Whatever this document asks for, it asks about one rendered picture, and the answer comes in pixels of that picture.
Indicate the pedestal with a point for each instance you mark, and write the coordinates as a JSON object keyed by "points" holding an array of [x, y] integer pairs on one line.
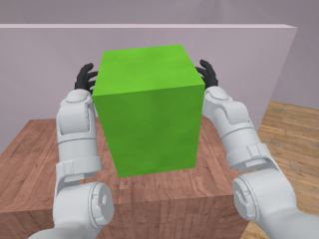
{"points": [[191, 203]]}

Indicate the robot right upper arm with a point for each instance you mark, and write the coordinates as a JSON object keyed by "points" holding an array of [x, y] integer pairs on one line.
{"points": [[265, 197]]}

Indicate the left robot hand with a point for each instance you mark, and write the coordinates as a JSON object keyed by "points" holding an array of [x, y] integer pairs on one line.
{"points": [[83, 77]]}

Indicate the right robot hand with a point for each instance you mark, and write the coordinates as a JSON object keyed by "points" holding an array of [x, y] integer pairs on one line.
{"points": [[209, 75]]}

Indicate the carton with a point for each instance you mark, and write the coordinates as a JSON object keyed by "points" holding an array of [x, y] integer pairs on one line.
{"points": [[149, 102]]}

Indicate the robot right forearm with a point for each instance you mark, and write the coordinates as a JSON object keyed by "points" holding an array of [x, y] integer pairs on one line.
{"points": [[244, 150]]}

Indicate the robot left upper arm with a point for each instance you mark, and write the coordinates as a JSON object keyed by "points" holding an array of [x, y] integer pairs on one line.
{"points": [[80, 212]]}

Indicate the robot left forearm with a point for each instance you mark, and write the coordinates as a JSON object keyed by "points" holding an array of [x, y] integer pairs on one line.
{"points": [[77, 141]]}

